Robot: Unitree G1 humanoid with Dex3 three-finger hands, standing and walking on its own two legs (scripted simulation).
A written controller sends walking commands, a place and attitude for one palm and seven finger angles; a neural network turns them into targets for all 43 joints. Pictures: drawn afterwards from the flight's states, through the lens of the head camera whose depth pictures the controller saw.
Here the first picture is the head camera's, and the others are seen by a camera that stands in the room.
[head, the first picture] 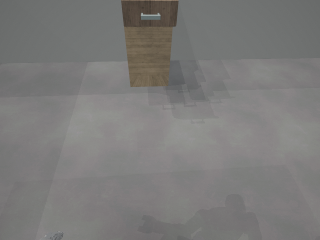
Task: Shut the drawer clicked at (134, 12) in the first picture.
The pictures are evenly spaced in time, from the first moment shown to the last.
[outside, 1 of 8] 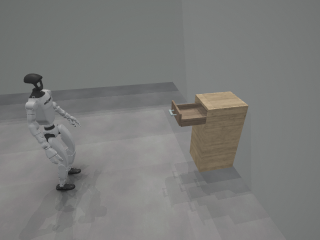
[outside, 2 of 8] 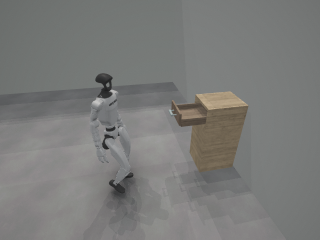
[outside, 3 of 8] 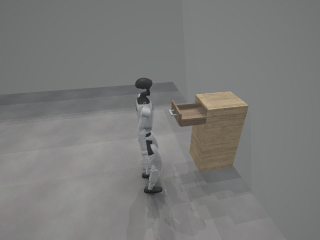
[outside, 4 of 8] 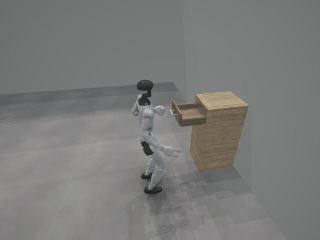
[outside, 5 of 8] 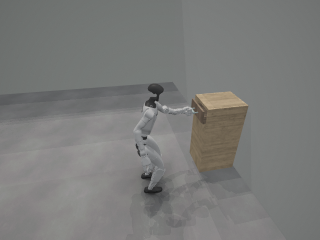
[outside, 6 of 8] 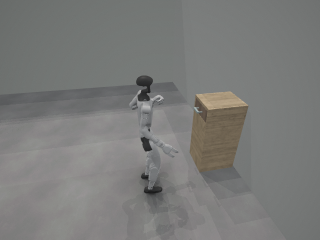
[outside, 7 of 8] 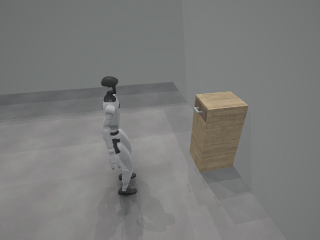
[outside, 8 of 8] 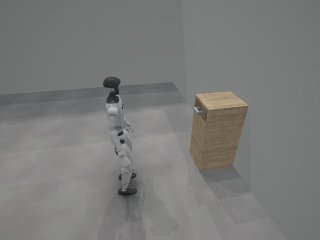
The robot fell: no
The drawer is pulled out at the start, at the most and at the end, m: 0.29 0.29 0.00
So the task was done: yes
